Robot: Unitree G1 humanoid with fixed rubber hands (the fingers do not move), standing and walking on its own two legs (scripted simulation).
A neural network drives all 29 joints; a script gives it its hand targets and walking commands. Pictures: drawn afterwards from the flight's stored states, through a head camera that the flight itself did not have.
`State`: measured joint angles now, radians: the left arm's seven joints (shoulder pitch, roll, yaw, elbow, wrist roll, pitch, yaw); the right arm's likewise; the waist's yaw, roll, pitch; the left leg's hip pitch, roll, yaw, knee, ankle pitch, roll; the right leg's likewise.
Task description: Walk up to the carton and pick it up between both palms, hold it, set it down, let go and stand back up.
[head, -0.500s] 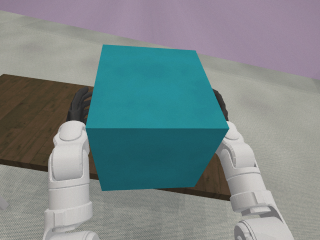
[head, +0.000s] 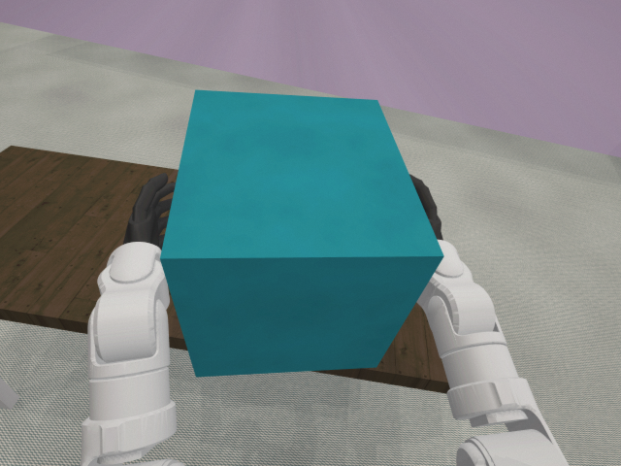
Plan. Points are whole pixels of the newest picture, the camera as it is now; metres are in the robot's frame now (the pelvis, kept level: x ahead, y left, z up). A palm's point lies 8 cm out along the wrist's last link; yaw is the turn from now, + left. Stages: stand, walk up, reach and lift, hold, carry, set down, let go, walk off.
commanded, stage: hold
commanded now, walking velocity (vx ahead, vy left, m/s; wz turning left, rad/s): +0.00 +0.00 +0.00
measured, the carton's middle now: (289, 234) +0.38 +0.01 +0.15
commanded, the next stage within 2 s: none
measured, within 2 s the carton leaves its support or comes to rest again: neither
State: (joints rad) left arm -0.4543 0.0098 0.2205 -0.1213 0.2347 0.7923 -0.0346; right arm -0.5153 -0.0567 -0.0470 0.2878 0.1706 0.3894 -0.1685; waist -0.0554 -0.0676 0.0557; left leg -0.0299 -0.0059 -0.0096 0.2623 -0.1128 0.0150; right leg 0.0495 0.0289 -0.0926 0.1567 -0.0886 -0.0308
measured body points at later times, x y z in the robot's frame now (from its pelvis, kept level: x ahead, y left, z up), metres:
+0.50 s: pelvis +0.00 +0.00 +0.00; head -0.02 +0.04 +0.45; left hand +0.36 +0.17 +0.17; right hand +0.37 -0.16 +0.17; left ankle +0.03 +0.11 -0.75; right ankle +0.01 -0.10 -0.75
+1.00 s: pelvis +0.00 +0.00 +0.00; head -0.02 +0.04 +0.45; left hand +0.36 +0.18 +0.17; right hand +0.36 -0.16 +0.17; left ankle +0.03 +0.11 -0.75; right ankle +0.01 -0.10 -0.75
